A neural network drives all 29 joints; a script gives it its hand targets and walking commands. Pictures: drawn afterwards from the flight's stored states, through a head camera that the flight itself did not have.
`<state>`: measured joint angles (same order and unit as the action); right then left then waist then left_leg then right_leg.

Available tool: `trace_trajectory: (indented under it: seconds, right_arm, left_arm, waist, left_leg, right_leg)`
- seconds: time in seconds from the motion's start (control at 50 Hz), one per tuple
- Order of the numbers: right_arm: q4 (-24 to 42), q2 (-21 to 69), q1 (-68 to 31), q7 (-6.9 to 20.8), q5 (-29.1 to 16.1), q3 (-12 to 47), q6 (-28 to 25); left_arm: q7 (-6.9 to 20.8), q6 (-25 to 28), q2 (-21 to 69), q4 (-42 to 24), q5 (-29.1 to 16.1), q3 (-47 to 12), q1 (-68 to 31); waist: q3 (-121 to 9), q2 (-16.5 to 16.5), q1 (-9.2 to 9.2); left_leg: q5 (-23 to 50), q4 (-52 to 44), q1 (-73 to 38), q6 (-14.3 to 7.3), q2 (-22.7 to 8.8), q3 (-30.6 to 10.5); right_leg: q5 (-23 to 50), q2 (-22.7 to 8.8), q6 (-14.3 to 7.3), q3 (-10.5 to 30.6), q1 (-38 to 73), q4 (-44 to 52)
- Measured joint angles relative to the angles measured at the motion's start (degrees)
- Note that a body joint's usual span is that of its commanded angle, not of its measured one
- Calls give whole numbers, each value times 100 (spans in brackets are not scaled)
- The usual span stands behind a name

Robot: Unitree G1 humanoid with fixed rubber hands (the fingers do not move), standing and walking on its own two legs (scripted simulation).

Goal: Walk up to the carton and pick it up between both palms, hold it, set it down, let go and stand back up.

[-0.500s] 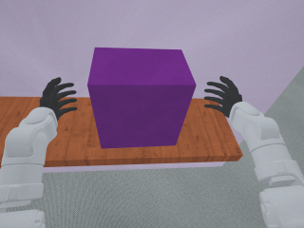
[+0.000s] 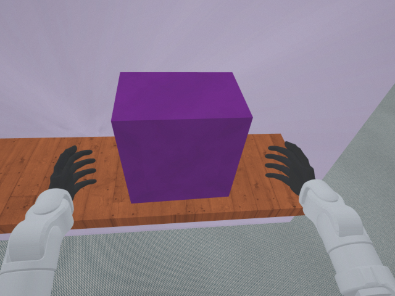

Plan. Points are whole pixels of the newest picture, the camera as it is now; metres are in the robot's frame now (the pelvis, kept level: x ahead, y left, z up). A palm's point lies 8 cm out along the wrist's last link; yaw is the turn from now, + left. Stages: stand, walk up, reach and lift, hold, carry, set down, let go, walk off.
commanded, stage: set down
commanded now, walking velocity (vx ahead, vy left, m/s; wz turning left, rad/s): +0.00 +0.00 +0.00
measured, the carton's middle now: (179, 140) +0.46 +0.07 +0.06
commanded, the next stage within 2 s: none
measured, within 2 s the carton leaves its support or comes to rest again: neither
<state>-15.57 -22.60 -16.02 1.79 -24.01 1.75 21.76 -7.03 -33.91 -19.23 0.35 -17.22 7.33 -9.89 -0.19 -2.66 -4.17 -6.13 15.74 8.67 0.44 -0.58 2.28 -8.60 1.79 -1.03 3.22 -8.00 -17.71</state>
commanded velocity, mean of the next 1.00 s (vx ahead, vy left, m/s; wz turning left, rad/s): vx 0.00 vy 0.00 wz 0.00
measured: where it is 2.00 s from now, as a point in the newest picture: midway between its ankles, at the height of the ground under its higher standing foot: outside the picture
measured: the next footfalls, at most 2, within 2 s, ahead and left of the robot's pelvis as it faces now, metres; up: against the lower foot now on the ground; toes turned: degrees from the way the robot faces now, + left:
none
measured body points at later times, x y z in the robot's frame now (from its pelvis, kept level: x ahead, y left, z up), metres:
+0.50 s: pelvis +0.03 -0.01 +0.00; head +0.02 +0.00 +0.45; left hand +0.23 +0.25 +0.05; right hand +0.28 -0.19 +0.05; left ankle +0.03 +0.12 -0.75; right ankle +0.01 -0.11 -0.75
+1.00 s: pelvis -0.02 +0.00 -0.01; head -0.07 +0.02 +0.44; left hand +0.19 +0.24 -0.01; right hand +0.20 -0.21 -0.01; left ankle +0.03 +0.12 -0.75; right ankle +0.01 -0.11 -0.75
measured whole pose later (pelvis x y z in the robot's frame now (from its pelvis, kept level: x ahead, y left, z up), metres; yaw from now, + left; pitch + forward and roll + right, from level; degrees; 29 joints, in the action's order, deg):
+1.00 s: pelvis -0.02 +0.00 -0.01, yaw +0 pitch -6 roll +1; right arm -11.4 -14.4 12.4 0.9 -12.0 1.7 14.8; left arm -4.8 -26.2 -13.5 4.9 -6.8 1.3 9.3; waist -1.6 -4.4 -3.5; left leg -9.6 24.1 9.0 -0.7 0.8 3.0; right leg -13.9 -0.3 -0.5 2.4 -9.9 -29.2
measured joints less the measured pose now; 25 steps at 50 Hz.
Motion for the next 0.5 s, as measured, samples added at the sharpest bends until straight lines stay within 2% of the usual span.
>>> trace_trajectory:
  seconds: [0.06,0.1,0.2,0.26,0.34,0.4,0.5]
  right_arm:
    - [-78,-67,-417,129,-15,-276,-35]
    - [111,-124,-495,129,26,-388,-115]
    - [432,-215,-139,-90,32,-151,-365]
    - [716,-183,521,-248,40,-2,-524]
    - [1365,-51,1695,-342,75,133,-840]
    - [1799,-15,2448,-352,115,312,-1124]
    - [1768,40,3097,-324,221,502,-1549]
  left_arm:
    - [-345,-258,-16,-498,-15,-168,-329]
    - [-338,-296,13,-867,-12,-186,-407]
    - [306,-156,393,-1051,575,253,26]
    - [505,-30,636,-1093,716,479,686]
    - [601,357,654,-1338,563,372,1767]
    - [592,832,544,-1418,441,174,2345]
    - [561,1762,564,-935,419,-90,2681]
  waist:
    - [230,14,-20]
    - [252,43,-44]
    - [70,231,62]
    - [6,315,153]
    - [54,311,210]
    - [84,250,150]
    - [-182,94,-7]
  left_leg:
    - [-42,155,190,-11,-4,-15]
    - [-16,111,281,-26,-19,-10]
    - [21,-175,115,-5,-67,-46]
    - [21,-355,-129,-11,-33,-117]
    - [-19,-409,-313,2,-10,-200]
    - [-49,-388,-350,26,-22,-201]
    - [31,-504,-381,49,-52,-121]
  right_leg:
    - [-55,-5,12,-42,-177,-150]
    - [-18,8,2,-41,-258,-78]
    - [189,49,-11,-59,75,547]
    - [198,18,-2,-114,363,773]
    - [122,0,-15,-193,579,829]
    - [73,14,-41,-189,586,759]
    - [85,44,-68,-100,510,704]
